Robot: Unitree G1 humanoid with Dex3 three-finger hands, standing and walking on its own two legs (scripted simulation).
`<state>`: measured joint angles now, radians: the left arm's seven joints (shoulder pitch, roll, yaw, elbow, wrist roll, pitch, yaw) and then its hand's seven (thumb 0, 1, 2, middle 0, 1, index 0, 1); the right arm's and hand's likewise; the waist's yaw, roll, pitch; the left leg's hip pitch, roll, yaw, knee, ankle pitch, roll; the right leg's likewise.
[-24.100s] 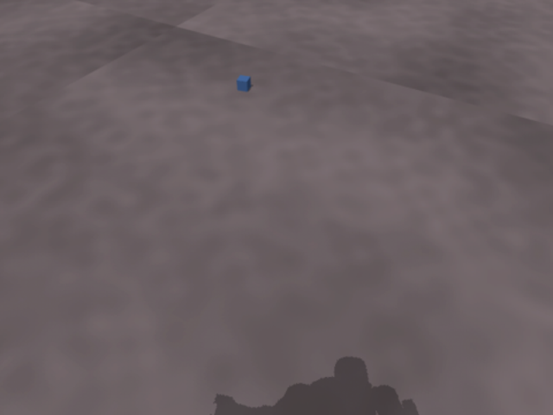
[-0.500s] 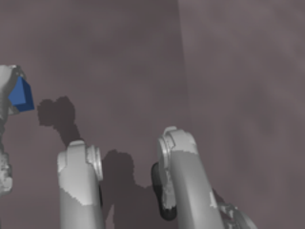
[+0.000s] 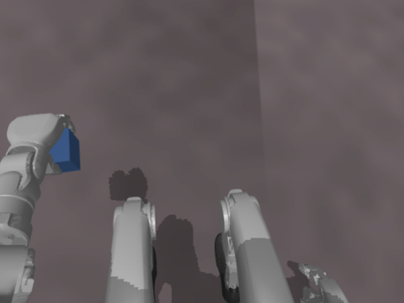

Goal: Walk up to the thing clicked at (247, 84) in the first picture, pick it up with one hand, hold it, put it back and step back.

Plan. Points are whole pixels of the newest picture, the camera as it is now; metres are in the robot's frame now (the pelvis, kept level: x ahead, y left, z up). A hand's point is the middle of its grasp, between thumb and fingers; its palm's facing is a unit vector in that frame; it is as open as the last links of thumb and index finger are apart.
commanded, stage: lift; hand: left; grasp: from above
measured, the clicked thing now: (56, 152) +0.43 +0.30 -0.14
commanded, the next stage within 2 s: hold in 1.06 s
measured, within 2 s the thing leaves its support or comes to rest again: neither
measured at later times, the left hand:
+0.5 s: hand (3, 129) +0.37 +0.26 +0.11, palm faces -0.40 -0.12 -0.91, open 10.2 cm
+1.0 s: hand out of the picture +0.38 +0.23 +0.21, palm faces -0.41 -0.11 -0.91, open 10.2 cm
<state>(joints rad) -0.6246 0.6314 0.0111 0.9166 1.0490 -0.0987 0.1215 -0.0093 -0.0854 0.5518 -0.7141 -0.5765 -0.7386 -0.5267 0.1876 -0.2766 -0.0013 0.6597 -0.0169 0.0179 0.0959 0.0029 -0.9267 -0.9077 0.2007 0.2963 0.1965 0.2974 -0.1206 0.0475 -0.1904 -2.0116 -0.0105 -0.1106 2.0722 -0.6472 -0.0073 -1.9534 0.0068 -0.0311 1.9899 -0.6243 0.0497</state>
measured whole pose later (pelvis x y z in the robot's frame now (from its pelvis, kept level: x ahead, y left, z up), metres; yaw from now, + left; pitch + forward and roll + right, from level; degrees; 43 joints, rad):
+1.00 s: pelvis +0.06 -0.01 +0.28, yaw +3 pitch +12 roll -1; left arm -0.35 0.38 -0.19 0.83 0.97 0.06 0.15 -0.01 -0.08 0.55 -0.71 -0.58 -0.74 -0.53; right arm 0.26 -0.24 -0.03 0.74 0.04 -0.02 -0.04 0.01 -0.92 -0.91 0.20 0.30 0.20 0.30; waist -0.06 0.04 -0.10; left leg -0.75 0.03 -0.01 0.96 -0.41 -0.01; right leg -0.74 0.00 0.03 0.93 -0.39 0.03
